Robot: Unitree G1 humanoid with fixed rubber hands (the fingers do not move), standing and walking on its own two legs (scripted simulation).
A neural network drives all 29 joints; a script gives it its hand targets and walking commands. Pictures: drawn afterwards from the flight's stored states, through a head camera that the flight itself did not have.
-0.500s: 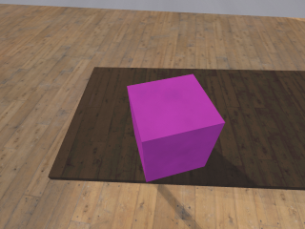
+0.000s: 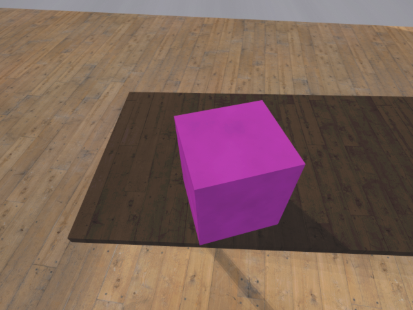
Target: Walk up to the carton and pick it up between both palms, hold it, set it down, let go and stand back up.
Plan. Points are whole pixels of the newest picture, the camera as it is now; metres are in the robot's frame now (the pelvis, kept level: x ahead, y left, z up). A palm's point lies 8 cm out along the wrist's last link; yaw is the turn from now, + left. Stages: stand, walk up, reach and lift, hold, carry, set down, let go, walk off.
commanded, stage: stand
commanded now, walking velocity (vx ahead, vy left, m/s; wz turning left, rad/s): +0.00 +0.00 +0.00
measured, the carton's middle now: (230, 174) +0.41 -0.03 -0.01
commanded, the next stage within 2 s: none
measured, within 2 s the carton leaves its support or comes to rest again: neither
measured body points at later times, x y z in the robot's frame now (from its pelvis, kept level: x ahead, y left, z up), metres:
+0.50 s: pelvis -0.01 +0.00 +0.00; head +0.00 +0.01 +0.45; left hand +0.06 +0.29 -0.14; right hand +0.03 -0.29 -0.14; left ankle -0.07 +0.12 -0.74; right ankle +0.02 -0.14 -0.74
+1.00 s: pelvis -0.01 +0.00 +0.00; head +0.01 +0.01 +0.45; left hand +0.05 +0.29 -0.14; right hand +0.03 -0.28 -0.14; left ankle -0.07 +0.12 -0.74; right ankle +0.02 -0.14 -0.74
